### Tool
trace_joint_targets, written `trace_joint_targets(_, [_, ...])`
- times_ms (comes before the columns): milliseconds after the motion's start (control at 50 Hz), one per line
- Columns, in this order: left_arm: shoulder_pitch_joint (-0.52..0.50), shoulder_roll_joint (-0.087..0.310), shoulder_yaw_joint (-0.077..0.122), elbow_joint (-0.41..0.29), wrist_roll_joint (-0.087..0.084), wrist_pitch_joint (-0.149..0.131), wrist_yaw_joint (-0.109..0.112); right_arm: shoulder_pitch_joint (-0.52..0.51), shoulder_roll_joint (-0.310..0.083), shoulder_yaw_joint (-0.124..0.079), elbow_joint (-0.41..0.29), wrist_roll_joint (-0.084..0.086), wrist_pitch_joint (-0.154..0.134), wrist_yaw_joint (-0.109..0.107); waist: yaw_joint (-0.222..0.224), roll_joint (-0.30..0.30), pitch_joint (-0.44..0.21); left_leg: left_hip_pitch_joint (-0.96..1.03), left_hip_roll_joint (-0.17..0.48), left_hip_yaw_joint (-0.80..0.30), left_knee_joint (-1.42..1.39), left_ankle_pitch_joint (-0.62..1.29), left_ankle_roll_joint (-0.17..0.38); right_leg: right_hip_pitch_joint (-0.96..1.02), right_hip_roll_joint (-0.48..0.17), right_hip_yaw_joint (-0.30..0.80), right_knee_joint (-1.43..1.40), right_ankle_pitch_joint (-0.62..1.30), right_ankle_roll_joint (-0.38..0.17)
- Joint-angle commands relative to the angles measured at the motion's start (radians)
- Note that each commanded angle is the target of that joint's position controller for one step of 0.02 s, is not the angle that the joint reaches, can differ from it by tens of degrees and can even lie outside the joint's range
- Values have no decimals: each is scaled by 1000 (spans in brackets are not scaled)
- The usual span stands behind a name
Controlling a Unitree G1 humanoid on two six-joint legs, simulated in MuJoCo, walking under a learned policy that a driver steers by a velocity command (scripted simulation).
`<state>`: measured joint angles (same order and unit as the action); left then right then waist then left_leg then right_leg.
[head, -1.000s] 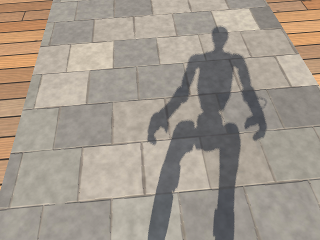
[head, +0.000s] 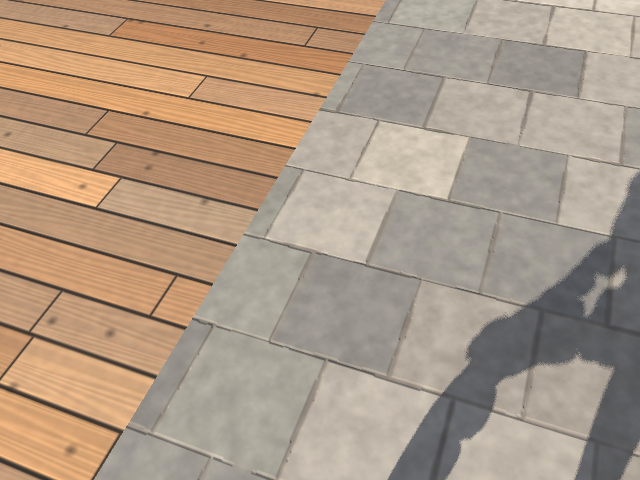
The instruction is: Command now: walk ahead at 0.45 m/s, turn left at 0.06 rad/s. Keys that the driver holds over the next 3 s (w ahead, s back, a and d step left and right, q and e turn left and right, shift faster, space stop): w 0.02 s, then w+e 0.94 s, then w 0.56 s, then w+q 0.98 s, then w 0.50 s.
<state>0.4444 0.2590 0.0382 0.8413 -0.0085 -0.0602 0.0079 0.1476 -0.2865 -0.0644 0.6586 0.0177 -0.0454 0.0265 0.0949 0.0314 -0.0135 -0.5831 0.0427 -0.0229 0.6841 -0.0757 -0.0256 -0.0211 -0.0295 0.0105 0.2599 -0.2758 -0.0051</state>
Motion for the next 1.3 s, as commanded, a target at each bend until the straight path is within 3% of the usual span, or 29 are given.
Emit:
trace_joint_targets(20, [15, 203, 48, -37, -10, -4, 0, -209, -31, 4, -124, 10, -34, 17, 29, -179, 112, 3, -29, 54, -114, -3, 8, -49, -202, 141, -102, 122, -170])
trace_joint_targets(80, [12, 224, 55, -23, -21, 9, -1, -164, -70, -9, -122, 15, -48, 22, -29, -190, 105, 132, -45, 39, -200, -54, 51, -37, -239, 190, -39, 252, -158])
trace_joint_targets(120, [-19, 205, 48, -31, -20, 8, 1, 65, -144, -47, -55, 6, -49, 3, -157, -144, -41, 498, -43, 32, -249, -26, 101, -123, -162, 114, 211, 489, -108])
trace_joint_targets(140, [-45, 132, 21, -68, 8, 0, -2, 263, -217, -66, -26, -16, -44, -12, -244, -21, -224, 821, 161, -173, -204, -39, 164, -330, -98, 69, 533, 271, -64])
trace_joint_targets(160, [54, 33, -5, -95, -7, -18, 3, 314, -280, -76, -5, -27, -32, -10, -196, 283, -351, 1028, 383, -587, -324, -294, 287, -647, 47, 33, 849, -278, -9])
trace_joint_targets(180, [2, 149, 26, -79, -35, -28, 3, 295, -183, -51, -3, -25, -33, -11, -222, 189, -268, 924, 361, -617, -389, -411, 274, -728, 4, 132, 979, -277, -9])
trace_joint_targets(200, [-70, 183, 41, -99, -47, -30, -1, 232, -138, -35, 2, -17, -35, -14, -204, 156, -135, 815, 331, -464, -403, -366, 241, -773, -36, 117, 1000, -188, -18])
trace_joint_targets(240, [-119, 152, 42, -98, -24, -21, 0, 125, -82, -19, 7, -22, -41, -11, -149, 90, -22, 620, 247, -276, -461, -185, 213, -717, -89, 99, 936, -50, -12])
trace_joint_targets(280, [-96, 106, 39, -89, -26, 2, -5, 76, -57, -17, 21, -30, -56, -10, -104, 100, 12, 515, 210, -152, -514, -56, 204, -642, -109, 95, 910, 18, -6])
trace_joint_targets(400, [-208, 66, 28, -146, -14, 19, -20, 63, -100, -34, 76, -29, -71, -21, -93, 27, 84, 466, 196, 65, -569, 145, 208, -678, -103, 84, 662, 239, 15])
trace_joint_targets(540, [-414, 74, 20, -252, -14, 15, -67, 149, -173, -55, 132, 1, -36, -35, -150, -5, 124, 639, 240, 189, -508, 292, 165, -657, -61, -32, 388, 265, -55])
trace_joint_targets(580, [-384, 108, 37, -267, -12, 21, -72, 146, -206, -62, 132, 6, -18, -41, -114, 31, 66, 689, 240, 219, -377, 617, 143, -558, 4, -92, 383, 162, -93])
trace_joint_targets(620, [-164, 180, 82, -224, -16, 30, -62, 128, -219, -63, 125, 13, -1, -48, 17, 39, -64, 624, 203, 254, -49, 784, 106, -245, 92, -130, 338, 136, -151])
trace_joint_targets(640, [2, 253, 116, -185, -18, 42, -42, 141, -188, -47, 113, -2, -5, -52, 90, -30, -154, 404, 162, 253, 240, 551, 63, 63, 47, -3, 314, 150, -197])
trace_joint_targets(660, [-30, 365, 130, -190, -27, 37, -33, 247, -30, 2, 58, -42, -28, -37, -47, -313, -228, -50, -47, 189, 620, -437, -5, 378, -221, 570, 220, -29, -379])
trace_joint_targets(680, [-3, 293, 106, -231, -18, 20, -38, 164, -99, -2, 50, -11, -68, -22, 20, -197, -383, -151, -82, -65, 739, -529, 8, 445, -301, 855, 60, -164, -431])
trace_joint_targets(700, [-35, 237, 90, -219, -7, 5, -42, 55, -153, -16, 16, 27, -88, -14, 37, -139, -240, -230, -32, -82, 722, -431, 30, 357, -277, 721, 24, -105, -367])
trace_joint_targets(740, [-160, 189, 74, -232, -7, -5, -39, 31, -137, -11, 19, -4, -101, -26, -52, -28, -78, -151, 45, -73, 542, -290, 41, 72, -196, 499, 25, 112, -305])
trace_joint_targets(780, [-220, 158, 62, -260, 11, -7, -32, 65, -146, -21, 29, -21, -79, -26, -106, -59, -55, -36, 70, -80, 463, -238, 26, -76, -151, 413, -13, 254, -298])
trace_joint_targets(820, [-213, 167, 64, -251, 2, -12, -23, 68, -120, -15, 32, -33, -58, -27, -117, -53, -35, -12, 67, -56, 383, -208, -7, -156, -134, 350, -33, 341, -305])
trace_joint_targets(940, [-133, 201, 74, -212, -9, 3, 6, -150, -65, 10, -21, -28, -55, -19, -40, -97, 26, 58, -9, -31, -43, 145, -51, -258, -44, 249, -26, 212, -225])
trace_joint_targets(1060, [-62, 178, 68, -160, -10, 12, 9, -194, -111, -4, -36, -14, -80, 7, -22, -138, 30, 97, -21, -49, -183, 98, 3, -99, -127, 358, 86, 180, -199])
trace_joint_targets(1120, [-83, 144, 56, -161, -4, 19, 4, -11, -159, -33, 8, -24, -92, -2, -120, -150, -56, 360, -18, -24, -239, 33, 85, -89, -69, 326, 289, 399, -148])
trace_joint_targets(1140, [-60, 98, 36, -177, 12, 17, 4, 139, -214, -46, 23, -38, -94, -7, -172, -39, -206, 631, 144, -196, -202, 32, 162, -226, -6, 260, 566, 255, -108])
trace_joint_targets(1160, [77, 45, 19, -180, -19, 6, 3, 248, -285, -71, 75, -33, -79, 0, -134, 286, -312, 932, 333, -655, -313, -224, 332, -584, 145, 144, 895, -226, -26])
trace_joint_targets(1180, [34, 137, 32, -167, -30, 1, 7, 254, -191, -49, 79, 0, -77, 9, -169, 188, -239, 909, 345, -771, -400, -484, 317, -727, 95, 194, 1009, -285, -22])
trace_joint_targets(1200, [-96, 187, 46, -188, -29, -1, 7, 199, -139, -33, 70, 0, -72, 5, -189, 94, -102, 791, 307, -633, -414, -469, 272, -769, 55, 182, 1030, -198, -26])
trace_joint_targets(1240, [-202, 162, 42, -219, -1, -9, 4, 114, -105, -16, 63, -21, -61, 1, -152, 18, 13, 590, 228, -437, -445, -251, 250, -734, -16, 122, 942, -78, -22])
trace_joint_targets(1300, [-175, 109, 35, -211, -2, -10, -6, 108, -84, -5, 76, -22, -64, -4, -110, 72, 6, 502, 166, -298, -492, -53, 245, -640, -59, 82, 823, -27, -10])
